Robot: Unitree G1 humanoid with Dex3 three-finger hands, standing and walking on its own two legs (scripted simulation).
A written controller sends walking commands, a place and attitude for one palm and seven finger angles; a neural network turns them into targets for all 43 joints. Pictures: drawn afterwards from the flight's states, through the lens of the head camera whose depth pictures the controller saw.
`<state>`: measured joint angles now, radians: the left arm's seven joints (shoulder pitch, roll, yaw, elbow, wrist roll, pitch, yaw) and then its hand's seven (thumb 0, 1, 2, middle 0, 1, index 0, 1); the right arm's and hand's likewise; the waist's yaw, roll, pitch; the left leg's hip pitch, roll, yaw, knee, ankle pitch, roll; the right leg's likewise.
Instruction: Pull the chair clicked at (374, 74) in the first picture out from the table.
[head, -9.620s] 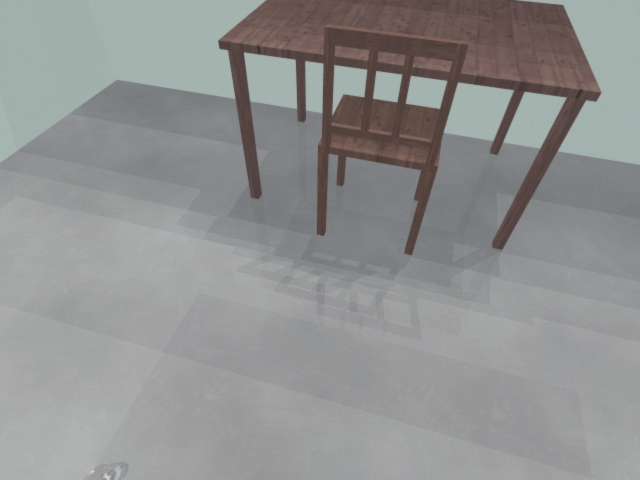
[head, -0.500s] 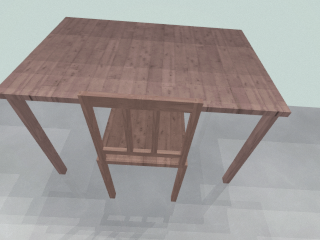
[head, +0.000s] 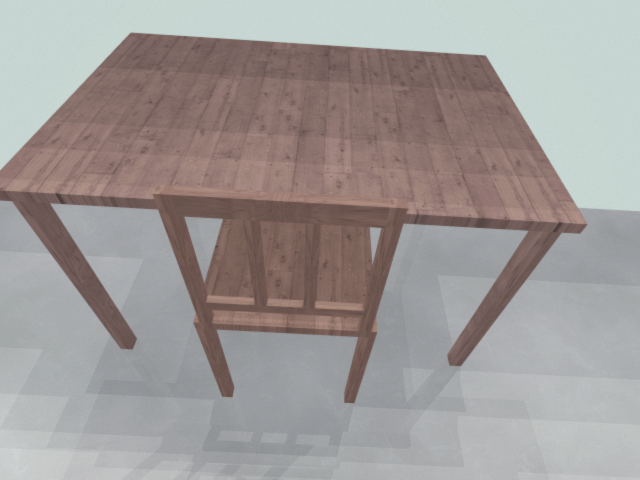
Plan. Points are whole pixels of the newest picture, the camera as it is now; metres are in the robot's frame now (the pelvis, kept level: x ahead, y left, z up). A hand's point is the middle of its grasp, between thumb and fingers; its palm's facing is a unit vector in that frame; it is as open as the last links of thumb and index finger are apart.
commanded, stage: look again from close up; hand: left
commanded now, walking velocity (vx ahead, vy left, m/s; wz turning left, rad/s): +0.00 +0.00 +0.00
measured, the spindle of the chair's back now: (256, 264) +0.49 +0.15 -0.10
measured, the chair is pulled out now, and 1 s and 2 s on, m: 0.00 0.00 0.00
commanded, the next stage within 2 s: none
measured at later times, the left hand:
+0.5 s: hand out of the picture -0.02 +0.14 -0.18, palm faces +0.03 -0.99 -0.15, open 7.3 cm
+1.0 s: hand out of the picture -0.01 +0.12 -0.18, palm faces +0.05 -0.99 -0.15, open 7.3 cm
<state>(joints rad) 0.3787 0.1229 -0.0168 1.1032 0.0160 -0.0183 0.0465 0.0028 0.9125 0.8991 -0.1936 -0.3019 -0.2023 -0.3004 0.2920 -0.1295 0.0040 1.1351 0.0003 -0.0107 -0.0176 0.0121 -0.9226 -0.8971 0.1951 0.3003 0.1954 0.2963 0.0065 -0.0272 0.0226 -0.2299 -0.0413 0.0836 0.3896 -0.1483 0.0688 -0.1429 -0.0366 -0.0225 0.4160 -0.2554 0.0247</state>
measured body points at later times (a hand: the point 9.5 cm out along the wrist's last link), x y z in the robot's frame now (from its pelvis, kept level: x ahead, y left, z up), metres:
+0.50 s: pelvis +0.01 -0.01 +0.00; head +0.02 +0.00 +0.45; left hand -0.02 +0.19 -0.16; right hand +0.00 -0.22 -0.16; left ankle +0.04 +0.07 -0.74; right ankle -0.02 -0.14 -0.74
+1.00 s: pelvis +0.02 -0.03 +0.00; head +0.03 -0.02 +0.45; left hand -0.01 +0.17 -0.16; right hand +0.01 -0.24 -0.16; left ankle +0.04 +0.07 -0.74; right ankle -0.02 -0.14 -0.74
